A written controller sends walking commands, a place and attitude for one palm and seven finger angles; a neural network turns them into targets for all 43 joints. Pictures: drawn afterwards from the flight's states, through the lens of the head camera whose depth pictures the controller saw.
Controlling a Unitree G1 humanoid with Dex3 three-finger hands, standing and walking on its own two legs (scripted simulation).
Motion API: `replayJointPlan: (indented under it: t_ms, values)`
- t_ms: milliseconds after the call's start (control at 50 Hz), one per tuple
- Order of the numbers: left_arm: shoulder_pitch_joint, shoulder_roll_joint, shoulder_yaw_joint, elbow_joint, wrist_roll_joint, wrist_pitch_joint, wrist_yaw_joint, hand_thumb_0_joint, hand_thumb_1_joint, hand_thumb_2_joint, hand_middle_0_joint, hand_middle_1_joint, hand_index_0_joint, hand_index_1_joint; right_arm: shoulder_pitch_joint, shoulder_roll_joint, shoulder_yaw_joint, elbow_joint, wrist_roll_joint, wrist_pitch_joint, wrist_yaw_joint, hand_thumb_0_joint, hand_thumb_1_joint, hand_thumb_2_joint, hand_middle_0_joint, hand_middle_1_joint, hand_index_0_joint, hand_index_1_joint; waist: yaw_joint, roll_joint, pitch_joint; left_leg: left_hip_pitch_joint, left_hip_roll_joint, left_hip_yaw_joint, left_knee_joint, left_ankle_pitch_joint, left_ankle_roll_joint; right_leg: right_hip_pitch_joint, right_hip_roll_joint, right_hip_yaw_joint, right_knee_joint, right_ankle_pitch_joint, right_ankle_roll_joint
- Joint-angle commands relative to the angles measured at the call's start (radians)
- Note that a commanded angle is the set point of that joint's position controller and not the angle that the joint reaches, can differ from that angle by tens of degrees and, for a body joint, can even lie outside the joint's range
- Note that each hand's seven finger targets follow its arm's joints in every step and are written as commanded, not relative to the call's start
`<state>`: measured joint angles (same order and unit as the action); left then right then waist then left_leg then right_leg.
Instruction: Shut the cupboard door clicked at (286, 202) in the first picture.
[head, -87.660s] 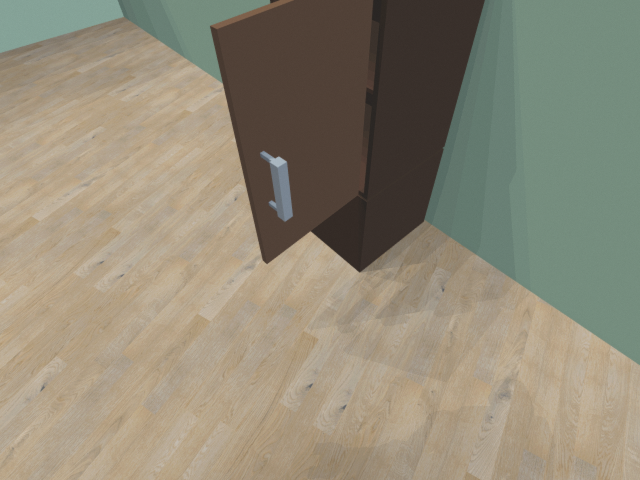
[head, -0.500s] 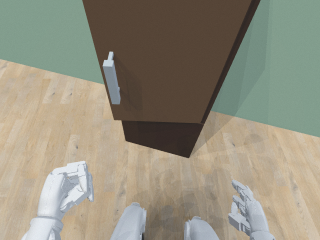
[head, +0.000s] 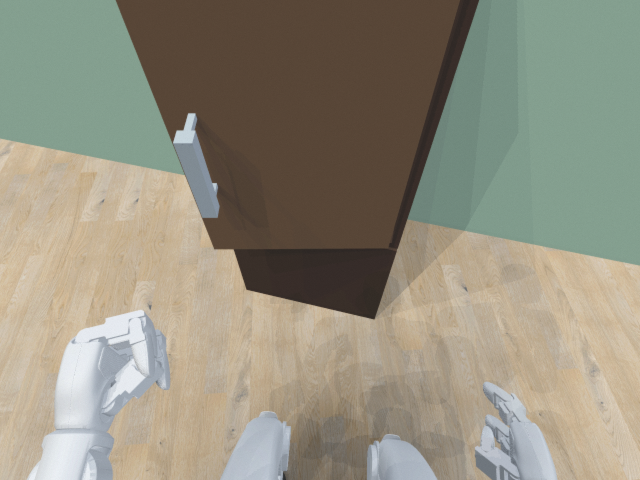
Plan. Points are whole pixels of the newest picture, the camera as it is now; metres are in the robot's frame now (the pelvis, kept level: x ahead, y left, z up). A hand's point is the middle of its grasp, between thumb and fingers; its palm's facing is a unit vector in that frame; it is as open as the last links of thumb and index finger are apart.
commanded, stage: bring the fist close to the handle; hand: left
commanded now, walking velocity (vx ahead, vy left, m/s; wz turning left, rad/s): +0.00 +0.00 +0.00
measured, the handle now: (201, 168) +0.53 +0.22 +0.04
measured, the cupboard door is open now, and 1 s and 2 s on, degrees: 15 15 12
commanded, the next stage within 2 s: push the door shut along its arc in 1.50 s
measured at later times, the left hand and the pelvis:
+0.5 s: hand (188, 310) +0.30 +0.18 +0.05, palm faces +0.02 -1.00 -0.02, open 3.1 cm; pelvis +0.00 +0.01 +0.00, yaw -1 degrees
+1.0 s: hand (203, 228) +0.41 +0.19 +0.05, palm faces +0.09 -1.00 -0.04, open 3.1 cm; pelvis +0.00 +0.02 +0.01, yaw -1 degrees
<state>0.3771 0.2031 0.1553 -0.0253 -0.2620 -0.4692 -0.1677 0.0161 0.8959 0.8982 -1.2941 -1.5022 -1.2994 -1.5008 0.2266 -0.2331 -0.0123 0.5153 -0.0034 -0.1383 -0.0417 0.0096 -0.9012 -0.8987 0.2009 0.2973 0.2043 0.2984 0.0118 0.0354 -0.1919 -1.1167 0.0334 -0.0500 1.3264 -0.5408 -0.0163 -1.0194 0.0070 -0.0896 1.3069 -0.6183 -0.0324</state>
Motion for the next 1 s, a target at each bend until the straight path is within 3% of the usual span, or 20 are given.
replayJointPlan:
  t_ms: [0,100,180,220,280,360,380,440,500,580,620,640,660,740,800,820,880,900,980]
  values:
    - [0.01,0.098,0.013,-0.133,-0.007,-0.009,-0.043,0.0,0.9,0.9,-1.3,-1.5,-1.3,-1.5,-0.027,-0.129,-0.048,-0.164,0.018,-0.045,-0.016,0.0,-0.9,-0.9,0.2,0.3,0.2,0.3,-0.02,-0.053,-0.191,0.163,-0.036,0.014,-0.17,0.175,0.043,0.17,0.005,0.115,-0.27,0.198,0.017]
    - [-0.079,0.146,0.082,-0.232,-0.023,-0.057,-0.02,0.0,0.9,0.9,-1.3,-1.5,-1.3,-1.5,-0.031,-0.116,-0.044,-0.163,0.009,-0.049,-0.026,0.0,-0.9,-0.9,0.2,0.3,0.2,0.3,-0.008,-0.022,-0.256,0.189,-0.036,0.014,-0.154,0.217,0.042,0.193,0.005,0.114,-0.238,0.268,0.017]
    - [-0.206,0.114,0.047,-0.171,-0.006,-0.105,0.013,0.0,0.9,0.9,-1.3,-1.5,-1.3,-1.5,-0.033,-0.12,-0.037,-0.129,-0.002,-0.058,-0.023,0.0,-0.9,-0.9,0.2,0.3,0.2,0.3,-0.035,0.017,-0.201,0.183,-0.034,0.002,-0.145,0.163,0.04,0.083,0.018,0.082,-0.217,0.174,0.004]
    - [-0.244,0.094,0.018,-0.107,0.001,-0.093,0.004,0.0,0.9,0.9,-1.3,-1.5,-1.3,-1.5,-0.024,-0.13,-0.036,-0.122,0.001,-0.057,-0.022,0.0,-0.9,-0.9,0.2,0.3,0.2,0.3,-0.05,-0.011,-0.188,0.173,-0.034,-0.001,-0.146,0.141,0.045,0.07,0.021,0.082,-0.228,0.144,0.004]
    - [-0.286,0.099,-0.007,-0.044,0.014,-0.035,-0.023,0.0,0.9,0.9,-1.3,-1.5,-1.3,-1.5,-0.02,-0.143,-0.037,-0.124,0.009,-0.05,-0.023,0.0,-0.9,-0.9,0.2,0.3,0.2,0.3,-0.044,-0.001,-0.219,0.182,-0.033,0.004,-0.165,0.13,0.045,0.092,0.014,0.089,-0.244,0.141,0.006]
    - [-0.384,0.151,0.038,-0.042,0.017,0.03,-0.014,0.0,0.9,0.9,-1.3,-1.5,-1.3,-1.5,-0.018,-0.144,-0.034,-0.129,0.016,-0.037,-0.029,0.0,-0.9,-0.9,0.2,0.3,0.2,0.3,-0.026,0.003,-0.282,0.226,-0.033,0.007,-0.196,0.164,0.047,0.146,0.013,0.087,-0.255,0.185,0.007]
    - [-0.43,0.154,0.051,-0.064,0.015,0.03,-0.001,0.0,0.9,0.9,-1.3,-1.5,-1.3,-1.5,-0.02,-0.141,-0.035,-0.123,0.014,-0.034,-0.029,0.0,-0.9,-0.9,0.2,0.3,0.2,0.3,-0.025,0.023,-0.314,0.247,-0.032,0.007,-0.197,0.186,0.046,0.153,0.014,0.081,-0.245,0.215,0.008]
    - [-0.458,0.168,0.102,-0.045,0.009,0.011,0.049,0.0,0.9,0.9,-1.3,-1.5,-1.3,-1.5,-0.018,-0.133,-0.034,-0.108,0.007,-0.03,-0.025,0.0,-0.9,-0.9,0.2,0.3,0.2,0.3,-0.013,0.007,-0.335,0.272,-0.029,0.001,-0.21,0.23,0.04,0.172,0.017,0.064,-0.231,0.268,0.007]
    - [-0.501,0.13,0.07,0.04,0.028,-0.009,0.077,0.0,0.9,0.9,-1.3,-1.5,-1.3,-1.5,-0.011,-0.132,-0.031,-0.086,0.001,-0.021,-0.011,0.0,-0.9,-0.9,0.2,0.3,0.2,0.3,-0.032,0.01,-0.284,0.267,-0.028,0.003,-0.218,0.225,0.036,0.144,0.017,0.053,-0.234,0.268,0.007]
    - [-0.586,0.097,0.01,0.196,0.068,-0.001,0.066,0.0,0.9,0.9,-1.3,-1.5,-1.3,-1.5,0.011,-0.15,-0.035,-0.068,0.002,-0.004,-0.003,0.0,-0.9,-0.9,0.2,0.3,0.2,0.3,-0.061,-0.014,-0.218,0.256,-0.024,0.001,-0.231,0.181,0.036,0.092,0.016,0.05,-0.25,0.231,0.007]
    - [-0.645,0.102,0.004,0.226,0.065,0.004,0.051,0.0,0.9,0.9,-1.3,-1.5,-1.3,-1.5,0.027,-0.158,-0.038,-0.067,0.005,0.0,-0.006,0.0,-0.9,-0.9,0.2,0.3,0.2,0.3,-0.069,-0.025,-0.229,0.257,-0.025,0.0,-0.232,0.173,0.039,0.104,0.017,0.056,-0.261,0.225,0.006]
    - [-0.679,0.11,0.013,0.238,0.068,0.002,0.049,0.0,0.9,0.9,-1.3,-1.5,-1.3,-1.5,0.025,-0.16,-0.039,-0.06,0.006,0.003,-0.006,0.0,-0.9,-0.9,0.2,0.3,0.2,0.3,-0.063,-0.005,-0.253,0.277,-0.024,-0.001,-0.236,0.188,0.035,0.103,0.015,0.052,-0.254,0.241,0.004]
    - [-0.737,0.1,-0.002,0.229,0.068,-0.003,0.048,0.0,0.9,0.9,-1.3,-1.5,-1.3,-1.5,0.028,-0.16,-0.04,-0.057,0.006,0.004,-0.006,0.0,-0.9,-0.9,0.2,0.3,0.2,0.3,-0.072,0.008,-0.271,0.303,-0.023,-0.005,-0.237,0.199,0.034,0.093,0.015,0.049,-0.251,0.25,0.004]
    - [-0.876,0.176,0.086,0.235,0.065,-0.049,0.085,0.0,0.9,0.9,-1.3,-1.5,-1.3,-1.5,0.029,-0.161,-0.043,-0.033,-0.001,0.008,-0.01,0.0,-0.9,-0.9,0.2,0.3,0.2,0.3,-0.059,0.035,-0.357,0.347,-0.02,-0.008,-0.229,0.252,0.029,0.1,0.015,0.053,-0.232,0.291,0.003]
    - [-0.927,0.188,0.117,0.316,0.077,-0.08,0.116,0.0,0.9,0.9,-1.3,-1.5,-1.3,-1.5,0.037,-0.153,-0.041,-0.011,-0.008,0.015,-0.003,0.0,-0.9,-0.9,0.2,0.3,0.2,0.3,-0.059,0.027,-0.357,0.33,-0.021,-0.004,-0.223,0.255,0.027,0.101,0.017,0.054,-0.224,0.297,0.005]
    - [-0.951,0.217,0.134,0.34,0.087,-0.086,0.122,0.0,0.9,0.9,-1.3,-1.5,-1.3,-1.5,0.047,-0.158,-0.041,-0.008,-0.01,0.017,-0.003,0.0,-0.9,-0.9,0.2,0.3,0.2,0.3,-0.062,0.027,-0.364,0.322,-0.021,-0.005,-0.219,0.258,0.029,0.101,0.019,0.056,-0.22,0.301,0.004]
    - [-1.032,0.194,0.103,0.464,0.111,-0.072,0.116,0.0,0.9,0.9,-1.3,-1.5,-1.3,-1.5,0.061,-0.16,-0.042,0.01,-0.01,0.033,0.004,0.0,-0.9,-0.9,0.2,0.3,0.2,0.3,-0.084,0.035,-0.344,0.313,-0.019,0.0,-0.222,0.238,0.026,0.077,0.018,0.058,-0.227,0.294,0.008]
    - [-1.026,0.182,0.094,0.502,0.114,-0.061,0.107,0.0,0.9,0.9,-1.3,-1.5,-1.3,-1.5,0.072,-0.161,-0.043,0.01,-0.01,0.039,0.007,0.0,-0.9,-0.9,0.2,0.3,0.2,0.3,-0.081,0.045,-0.341,0.316,-0.02,0.002,-0.226,0.248,0.024,0.085,0.019,0.057,-0.231,0.307,0.006]
    - [-1.112,0.16,0.072,0.55,0.102,-0.041,0.078,0.0,0.9,0.9,-1.3,-1.5,-1.3,-1.5,0.104,-0.171,-0.051,0.016,-0.004,0.054,0.012,0.0,-0.9,-0.9,0.2,0.3,0.2,0.3,-0.095,0.047,-0.396,0.379,-0.013,-0.009,-0.231,0.308,0.021,0.081,0.021,0.05,-0.237,0.347,0.005]
